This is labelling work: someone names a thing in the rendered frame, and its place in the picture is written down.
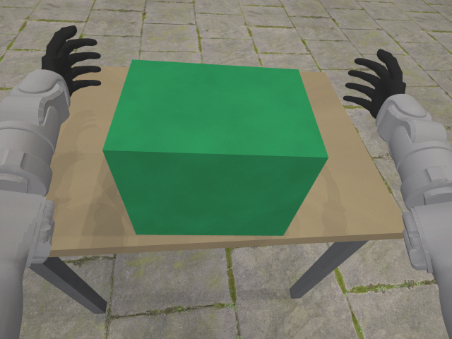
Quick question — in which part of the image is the right robot upper arm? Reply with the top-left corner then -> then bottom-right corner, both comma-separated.
402,201 -> 452,339

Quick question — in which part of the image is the robot right forearm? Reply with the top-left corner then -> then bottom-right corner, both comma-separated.
375,94 -> 452,210

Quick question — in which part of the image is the robot right hand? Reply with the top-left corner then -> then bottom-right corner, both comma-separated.
343,49 -> 406,119

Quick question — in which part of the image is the robot left hand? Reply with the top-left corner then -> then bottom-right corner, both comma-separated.
42,25 -> 101,97

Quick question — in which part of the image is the left robot upper arm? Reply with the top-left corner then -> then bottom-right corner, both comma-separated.
0,190 -> 55,339

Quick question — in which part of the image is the carton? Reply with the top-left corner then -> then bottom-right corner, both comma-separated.
102,59 -> 328,236

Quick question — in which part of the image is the table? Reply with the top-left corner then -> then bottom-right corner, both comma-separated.
28,66 -> 405,314

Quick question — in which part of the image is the robot left forearm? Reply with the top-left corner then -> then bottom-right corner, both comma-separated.
0,69 -> 71,196

